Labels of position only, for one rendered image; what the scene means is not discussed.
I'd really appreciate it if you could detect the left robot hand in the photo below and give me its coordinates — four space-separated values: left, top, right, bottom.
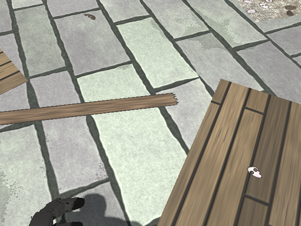
28 197 85 226

